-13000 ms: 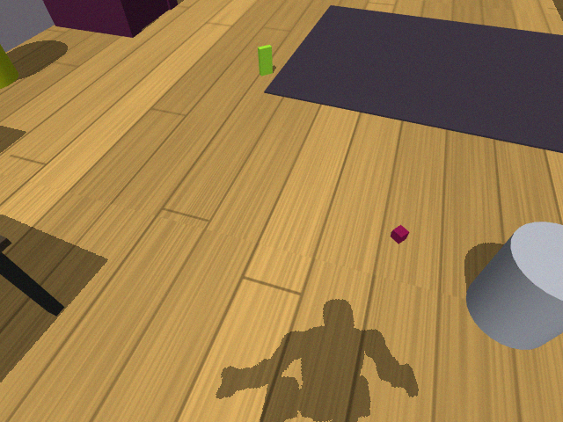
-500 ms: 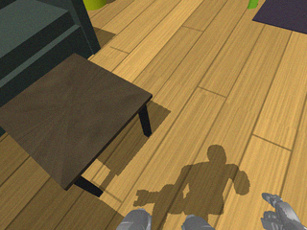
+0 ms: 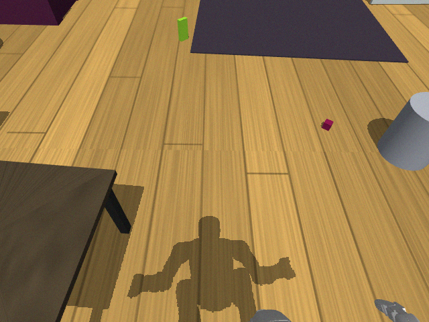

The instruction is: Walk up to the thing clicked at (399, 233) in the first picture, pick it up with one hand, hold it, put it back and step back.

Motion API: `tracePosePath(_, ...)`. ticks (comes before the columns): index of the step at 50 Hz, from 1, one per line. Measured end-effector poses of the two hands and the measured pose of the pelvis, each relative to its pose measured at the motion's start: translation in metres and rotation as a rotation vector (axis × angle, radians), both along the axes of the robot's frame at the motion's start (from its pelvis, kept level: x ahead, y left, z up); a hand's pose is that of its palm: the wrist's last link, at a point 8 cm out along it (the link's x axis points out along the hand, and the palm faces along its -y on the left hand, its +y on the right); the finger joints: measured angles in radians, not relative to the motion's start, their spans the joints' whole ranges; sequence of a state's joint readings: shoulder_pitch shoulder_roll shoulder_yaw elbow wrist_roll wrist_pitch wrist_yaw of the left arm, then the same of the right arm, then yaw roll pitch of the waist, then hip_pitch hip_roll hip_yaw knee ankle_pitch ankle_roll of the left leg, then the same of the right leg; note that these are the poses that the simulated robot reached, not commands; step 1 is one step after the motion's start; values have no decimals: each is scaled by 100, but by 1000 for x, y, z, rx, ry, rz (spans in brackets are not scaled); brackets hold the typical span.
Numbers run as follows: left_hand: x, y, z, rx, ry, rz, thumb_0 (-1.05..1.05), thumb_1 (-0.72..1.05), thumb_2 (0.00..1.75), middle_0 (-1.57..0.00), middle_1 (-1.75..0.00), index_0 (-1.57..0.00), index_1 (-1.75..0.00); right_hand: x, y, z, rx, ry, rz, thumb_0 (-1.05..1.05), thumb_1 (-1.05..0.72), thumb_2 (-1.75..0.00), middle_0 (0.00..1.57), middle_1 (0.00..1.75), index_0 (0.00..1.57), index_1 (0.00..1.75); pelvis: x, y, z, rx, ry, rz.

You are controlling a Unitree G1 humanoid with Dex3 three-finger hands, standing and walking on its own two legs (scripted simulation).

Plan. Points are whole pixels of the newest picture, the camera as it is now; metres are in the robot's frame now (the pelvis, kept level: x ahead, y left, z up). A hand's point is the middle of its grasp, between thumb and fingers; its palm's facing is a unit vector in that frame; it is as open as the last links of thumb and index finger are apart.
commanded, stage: walk up
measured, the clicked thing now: (327, 124) +1.33 -0.86 -0.75
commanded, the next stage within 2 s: none
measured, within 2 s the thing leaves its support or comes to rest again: neither
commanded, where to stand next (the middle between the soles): +0.12 -0.03 m, yaw -46 degrees
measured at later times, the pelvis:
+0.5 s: pelvis +0.07 +0.00 -0.03, yaw -22 degrees
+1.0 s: pelvis +0.07 +0.01 -0.04, yaw -37 degrees
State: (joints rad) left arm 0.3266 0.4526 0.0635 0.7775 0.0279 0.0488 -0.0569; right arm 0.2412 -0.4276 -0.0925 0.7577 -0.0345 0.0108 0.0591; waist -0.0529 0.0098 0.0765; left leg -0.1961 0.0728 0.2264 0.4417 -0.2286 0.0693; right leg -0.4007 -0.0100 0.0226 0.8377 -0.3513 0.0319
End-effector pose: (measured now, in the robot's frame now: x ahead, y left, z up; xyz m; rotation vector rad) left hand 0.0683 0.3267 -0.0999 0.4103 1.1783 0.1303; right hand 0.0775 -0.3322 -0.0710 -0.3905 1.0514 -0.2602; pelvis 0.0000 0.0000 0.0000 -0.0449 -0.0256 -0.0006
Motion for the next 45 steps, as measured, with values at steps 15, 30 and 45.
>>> tracePosePath(15,128,-67,10,43,-163,-269,1,90,90,-21,-30,-21,-30,-86,-12,-65,139,117,-284,1,-90,-90,20,30,20,30,31,-23,-23,30,-4,-244)
tracePosePath(30,235,-68,-44,-8,-109,-412,1,90,90,-21,-30,-21,-30,-33,24,-52,23,-8,-390,1,-90,-90,20,30,20,30,84,15,-42,53,-21,-432)
tracePosePath(45,266,-88,-33,-5,-14,-604,1,91,90,-21,-30,-21,-30,-134,38,-31,-43,66,-582,1,-90,-90,21,30,21,30,79,25,-31,28,-2,-620)
